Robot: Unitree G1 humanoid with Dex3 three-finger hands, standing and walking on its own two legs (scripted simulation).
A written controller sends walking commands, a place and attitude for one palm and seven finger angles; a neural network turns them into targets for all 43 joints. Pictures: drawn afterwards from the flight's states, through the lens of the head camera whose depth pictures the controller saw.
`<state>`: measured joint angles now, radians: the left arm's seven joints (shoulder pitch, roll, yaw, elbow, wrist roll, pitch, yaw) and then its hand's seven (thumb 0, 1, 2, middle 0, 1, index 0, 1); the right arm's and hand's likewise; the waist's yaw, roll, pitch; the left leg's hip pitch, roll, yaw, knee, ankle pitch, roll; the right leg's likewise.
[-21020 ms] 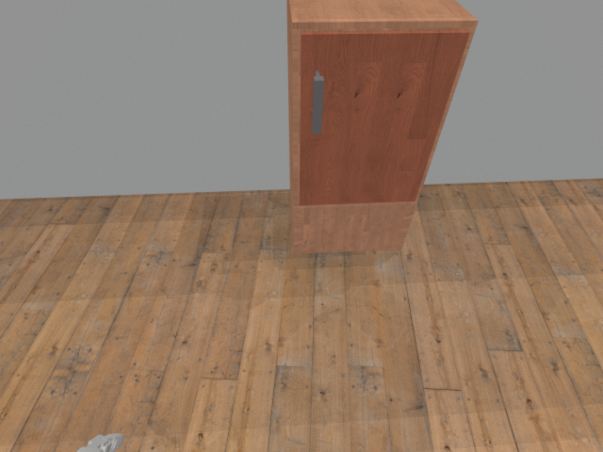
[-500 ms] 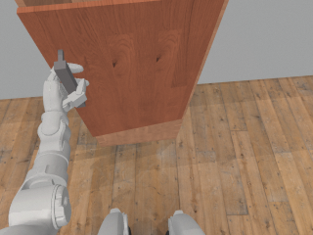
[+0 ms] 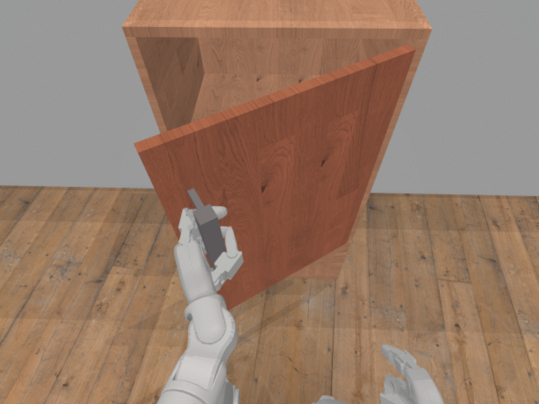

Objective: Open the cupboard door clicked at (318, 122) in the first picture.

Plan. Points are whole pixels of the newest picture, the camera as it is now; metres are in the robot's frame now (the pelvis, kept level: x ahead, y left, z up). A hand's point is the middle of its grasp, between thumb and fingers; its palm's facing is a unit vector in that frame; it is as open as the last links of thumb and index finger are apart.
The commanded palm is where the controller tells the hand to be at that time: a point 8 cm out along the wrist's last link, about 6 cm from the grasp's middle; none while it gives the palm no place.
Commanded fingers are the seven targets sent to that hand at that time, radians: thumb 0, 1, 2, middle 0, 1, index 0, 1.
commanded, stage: pull the door open along its arc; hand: left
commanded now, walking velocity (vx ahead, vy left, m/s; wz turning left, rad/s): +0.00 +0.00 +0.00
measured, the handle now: (208, 233) +0.36 +0.12 +0.04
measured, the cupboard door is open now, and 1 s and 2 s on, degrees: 33 37 40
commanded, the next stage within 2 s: open thumb and fingers to let go in 0.14 s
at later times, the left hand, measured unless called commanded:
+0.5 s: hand (248, 271) +0.30 +0.05 +0.04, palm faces +0.36 -0.93 -0.03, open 7.1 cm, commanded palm +0.25 +0.09 +0.04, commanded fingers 0.00 -0.08 0.48 -0.33 -1.25 -0.33 -1.25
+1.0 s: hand (244, 273) +0.30 +0.05 +0.04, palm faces +0.29 -0.96 -0.03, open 14.5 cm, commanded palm +0.25 +0.09 +0.04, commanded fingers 0.00 -0.50 0.30 -0.16 -0.35 -0.16 -0.35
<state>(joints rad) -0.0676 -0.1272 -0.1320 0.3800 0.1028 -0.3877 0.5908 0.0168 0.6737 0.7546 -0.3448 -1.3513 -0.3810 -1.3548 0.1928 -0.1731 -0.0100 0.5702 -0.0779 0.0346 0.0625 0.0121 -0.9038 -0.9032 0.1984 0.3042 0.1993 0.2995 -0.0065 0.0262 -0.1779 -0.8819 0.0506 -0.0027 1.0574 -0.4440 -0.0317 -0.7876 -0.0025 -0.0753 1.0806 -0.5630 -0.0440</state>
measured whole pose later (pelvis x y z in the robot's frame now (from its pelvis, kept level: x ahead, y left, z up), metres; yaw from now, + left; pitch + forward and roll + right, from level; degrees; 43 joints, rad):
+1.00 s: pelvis +0.01 -0.01 +0.00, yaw +1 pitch +15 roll +0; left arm 0.10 -0.09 -0.26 0.21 0.10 -0.31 0.55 0.00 -0.48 0.31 -0.30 -0.85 -0.31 -0.86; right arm 0.19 -0.17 0.00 0.57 -0.07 -0.03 0.02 0.02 -0.90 -0.90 0.20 0.30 0.20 0.30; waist -0.01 0.04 -0.19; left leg -0.87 0.04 -0.02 1.07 -0.46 -0.04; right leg -0.77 -0.01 -0.09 1.10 -0.59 -0.05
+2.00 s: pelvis -0.01 +0.02 -0.01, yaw +0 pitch +14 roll -1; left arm 0.38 0.07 -0.21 -0.06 -0.02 -0.38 0.07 -0.01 -0.50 0.30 -0.20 -0.33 -0.22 -0.34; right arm 0.22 -0.19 0.02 0.42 -0.01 0.01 0.00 0.02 -0.90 -0.90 0.20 0.30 0.20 0.30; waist 0.00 0.03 -0.15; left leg -0.92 0.04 0.00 1.15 -0.48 -0.01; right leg -0.81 -0.01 -0.07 1.15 -0.59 -0.02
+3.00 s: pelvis -0.01 +0.03 +0.02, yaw +0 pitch +7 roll -3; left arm 0.62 0.26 0.08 -0.38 -0.22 -0.24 -0.12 -0.01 -0.45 0.32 -0.15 -0.30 -0.15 -0.31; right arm 0.29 -0.23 0.02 0.42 0.05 -0.07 -0.08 0.02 -0.90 -0.90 0.20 0.30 0.20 0.30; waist 0.02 0.06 -0.15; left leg -0.71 0.04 -0.02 1.01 -0.43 0.00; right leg -0.58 0.00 -0.08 0.97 -0.51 -0.01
